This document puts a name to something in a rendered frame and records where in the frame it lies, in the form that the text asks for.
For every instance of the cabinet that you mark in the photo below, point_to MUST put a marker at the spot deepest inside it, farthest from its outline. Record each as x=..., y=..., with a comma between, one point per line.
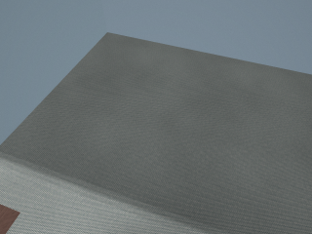
x=7, y=218

